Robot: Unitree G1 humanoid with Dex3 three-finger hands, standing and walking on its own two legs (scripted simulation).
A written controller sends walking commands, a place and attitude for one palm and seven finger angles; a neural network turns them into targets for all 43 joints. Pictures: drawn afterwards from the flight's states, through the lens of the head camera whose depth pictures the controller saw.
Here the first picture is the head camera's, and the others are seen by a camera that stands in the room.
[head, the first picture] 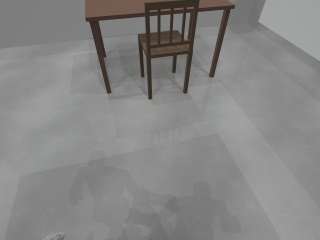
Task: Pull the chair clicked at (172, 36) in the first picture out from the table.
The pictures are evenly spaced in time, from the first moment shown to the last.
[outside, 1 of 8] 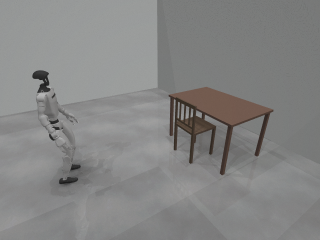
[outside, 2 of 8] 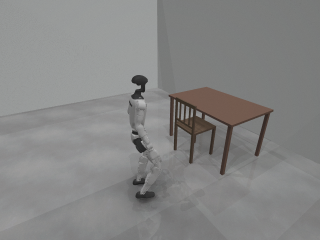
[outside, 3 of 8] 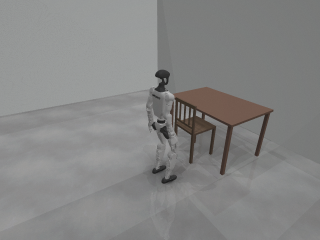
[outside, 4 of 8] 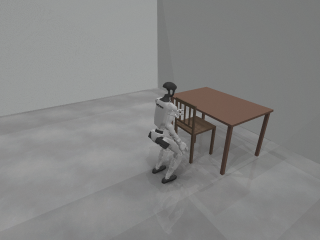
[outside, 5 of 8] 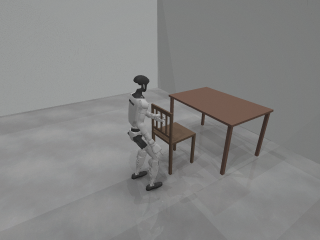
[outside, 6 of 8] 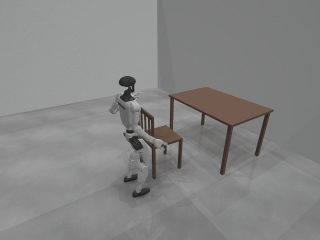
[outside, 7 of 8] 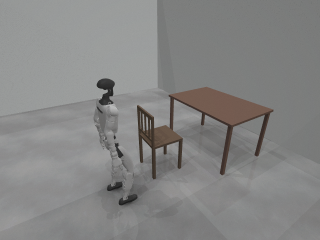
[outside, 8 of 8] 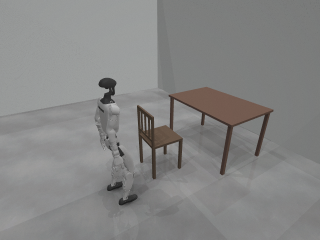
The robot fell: no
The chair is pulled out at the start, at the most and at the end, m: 0.00 0.57 0.57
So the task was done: yes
